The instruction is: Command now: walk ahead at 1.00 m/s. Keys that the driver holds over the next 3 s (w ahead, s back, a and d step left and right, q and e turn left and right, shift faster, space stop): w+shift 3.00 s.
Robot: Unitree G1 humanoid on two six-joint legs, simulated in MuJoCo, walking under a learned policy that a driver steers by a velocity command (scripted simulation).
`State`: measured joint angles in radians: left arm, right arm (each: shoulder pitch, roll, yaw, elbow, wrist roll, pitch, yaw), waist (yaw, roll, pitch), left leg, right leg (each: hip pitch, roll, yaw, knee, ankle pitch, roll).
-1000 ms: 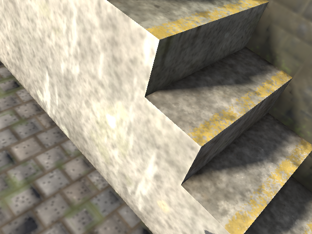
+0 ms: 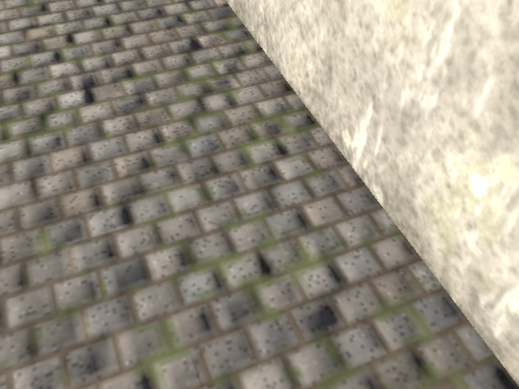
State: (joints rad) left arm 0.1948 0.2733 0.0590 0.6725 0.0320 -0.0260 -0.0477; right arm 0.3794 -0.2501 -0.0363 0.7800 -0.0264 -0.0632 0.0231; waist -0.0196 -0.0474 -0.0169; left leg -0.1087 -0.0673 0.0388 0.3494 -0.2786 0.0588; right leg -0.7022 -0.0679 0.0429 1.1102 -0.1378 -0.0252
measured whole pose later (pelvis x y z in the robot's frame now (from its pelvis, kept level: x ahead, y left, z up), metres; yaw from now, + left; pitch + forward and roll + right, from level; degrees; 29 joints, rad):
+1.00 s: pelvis +0.83 -0.01 +0.00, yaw +0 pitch +1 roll +2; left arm 0.15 0.24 0.01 0.72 0.04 -0.07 -0.02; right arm 0.41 -0.31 -0.06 0.90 -0.03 -0.10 0.01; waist -0.03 -0.01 0.02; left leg -0.14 -0.09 0.06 0.35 -0.23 0.07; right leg -0.59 -0.10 0.04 1.08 -0.25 -0.06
